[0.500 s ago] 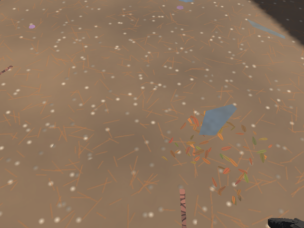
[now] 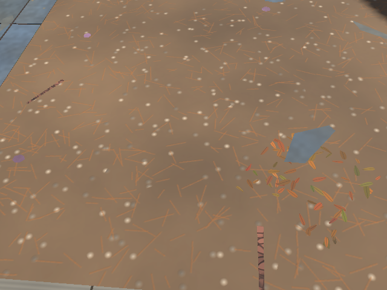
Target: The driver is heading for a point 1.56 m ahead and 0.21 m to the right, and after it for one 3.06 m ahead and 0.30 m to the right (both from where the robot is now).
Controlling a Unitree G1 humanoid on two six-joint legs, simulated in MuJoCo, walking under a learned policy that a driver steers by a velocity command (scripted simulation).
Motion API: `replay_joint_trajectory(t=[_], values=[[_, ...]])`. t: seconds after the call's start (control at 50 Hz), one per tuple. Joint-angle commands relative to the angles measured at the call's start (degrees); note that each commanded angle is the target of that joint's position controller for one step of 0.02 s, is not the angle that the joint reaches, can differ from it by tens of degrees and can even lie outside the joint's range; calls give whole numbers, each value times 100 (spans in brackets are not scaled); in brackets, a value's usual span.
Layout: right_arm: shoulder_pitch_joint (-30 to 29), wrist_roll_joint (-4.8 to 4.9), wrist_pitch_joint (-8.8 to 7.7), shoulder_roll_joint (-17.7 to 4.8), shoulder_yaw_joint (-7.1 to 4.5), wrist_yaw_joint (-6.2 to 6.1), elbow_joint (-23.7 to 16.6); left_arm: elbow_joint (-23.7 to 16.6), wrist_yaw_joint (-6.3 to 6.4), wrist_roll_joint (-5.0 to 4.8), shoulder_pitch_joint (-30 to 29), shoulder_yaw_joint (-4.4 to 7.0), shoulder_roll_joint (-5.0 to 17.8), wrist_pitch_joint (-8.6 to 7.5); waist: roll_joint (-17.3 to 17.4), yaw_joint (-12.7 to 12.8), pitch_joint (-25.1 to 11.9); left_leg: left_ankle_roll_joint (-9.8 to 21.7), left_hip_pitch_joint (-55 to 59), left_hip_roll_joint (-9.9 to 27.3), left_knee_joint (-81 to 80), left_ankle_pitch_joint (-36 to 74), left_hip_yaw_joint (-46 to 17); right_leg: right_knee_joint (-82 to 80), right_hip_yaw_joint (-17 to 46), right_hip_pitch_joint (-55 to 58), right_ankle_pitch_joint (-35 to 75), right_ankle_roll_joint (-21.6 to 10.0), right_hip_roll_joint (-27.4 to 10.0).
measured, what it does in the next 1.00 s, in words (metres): walks ahead: left foot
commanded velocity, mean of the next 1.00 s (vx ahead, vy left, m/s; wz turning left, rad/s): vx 0.22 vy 0.00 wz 0.01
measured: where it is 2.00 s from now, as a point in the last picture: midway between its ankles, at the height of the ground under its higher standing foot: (226, 198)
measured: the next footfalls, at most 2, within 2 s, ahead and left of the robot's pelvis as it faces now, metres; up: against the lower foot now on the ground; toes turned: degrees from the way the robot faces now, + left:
left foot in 0.02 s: +0.01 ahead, +0.16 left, +0.00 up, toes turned +0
left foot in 1.06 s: +0.45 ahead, +0.08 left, +0.08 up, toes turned +3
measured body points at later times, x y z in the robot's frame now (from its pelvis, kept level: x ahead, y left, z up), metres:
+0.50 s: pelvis +0.01 +0.03 +0.00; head +0.01 +0.03 +0.45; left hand +0.06 +0.28 -0.14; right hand +0.05 -0.21 -0.14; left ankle -0.04 +0.16 -0.73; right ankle +0.01 -0.07 -0.72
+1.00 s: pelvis +0.21 -0.01 +0.01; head +0.26 -0.03 +0.46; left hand +0.09 +0.18 -0.12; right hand +0.47 -0.16 -0.06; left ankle +0.40 +0.09 -0.59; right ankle +0.05 -0.09 -0.73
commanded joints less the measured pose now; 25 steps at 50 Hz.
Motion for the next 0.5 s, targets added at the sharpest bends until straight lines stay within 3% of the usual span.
replay_joint_trajectory(t=[0.02, 0.04, 0.06, 0.08, 0.1, 0.14, 0.18, 0.34, 0.36, 0.4, 0.42, 0.46, 0.5], values=[[68, -102, -168, -704, -157, -27, -92, -16, -125, -57, 533, 338, 791, -96, -674, 110, -503, 381, 327, 44, -1578, 1292, 3, -909, 1397, 875, 1298, -245, -1052], [217, -173, -170, -976, -205, -68, -20, -62, -221, 59, 513, 296, 618, -218, -170, 243, -671, 574, 674, 298, -1041, 2481, -215, -780, 1146, 544, 1434, -95, -831], [336, -150, -190, -811, -226, -14, 233, 26, -259, 67, 559, 304, 545, -249, 288, 231, -773, 818, 117, 174, -795, 1277, -144, -918, 744, 880, 775, 98, -510], [288, -116, -227, -560, -185, 18, 176, 27, -261, 81, 99, 334, 642, -238, 91, 11, -485, 796, -168, 78, -932, 837, -124, -725, 667, 894, 409, 155, -452], [196, -158, -253, -423, -144, 3, 247, -27, -252, 67, -171, 325, 507, -205, 144, 23, -381, 736, -278, 114, -1058, 608, -151, -735, 613, 798, 140, 153, -446], [132, -154, -297, -453, -140, -23, 300, 23, -221, 55, -245, 344, 508, -110, 101, 53, 24, 683, -413, 60, -1118, 434, -167, -800, 586, 517, -137, 168, -426], [304, -167, -326, -532, -143, -55, 424, 122, -208, 35, -214, 368, 531, -110, 62, 41, 167, 672, -485, 22, -1141, 350, -168, -812, 607, 442, -249, 155, -438], [603, -143, -393, -575, -116, -123, 857, 627, -187, -11, -90, 418, 608, -173, 6, 3, 124, 723, -348, -48, -1212, 715, -160, -657, 532, 517, 270, 255, -441], [762, -98, -385, -669, -158, -139, 947, 708, -171, -47, -8, 468, 721, -157, -22, -15, -17, 812, -311, -155, -1121, 91, -62, -528, 437, 557, -356, 213, -356], [871, -29, -378, -753, -208, -175, 987, 740, -113, -156, -84, 522, 836, -134, -119, -79, 252, 1059, -579, -215, -1148, -1704, -80, -502, 538, 73, -1994, 60, -353], [916, -11, -401, -763, -217, -191, 977, 736, -89, -190, -137, 525, 826, -159, -108, -128, 479, 1177, -702, -152, -1236, -2221, -221, -457, 638, -241, -2429, 4, -380], [1208, 24, -512, -832, -252, -190, 1087, 696, -108, -211, -321, 493, 664, -312, 223, -275, 692, 1483, -479, 173, -1596, -2573, -855, 120, 641, -845, -2265, -5, -244], [1651, 79, -605, -1135, -354, -156, 1301, 629, -200, -250, -614, 445, 453, -495, 976, -433, 640, 2083, 270, 1039, -2506, -2821, -2407, 1370, 469, -1588, -1224, 51, 93]])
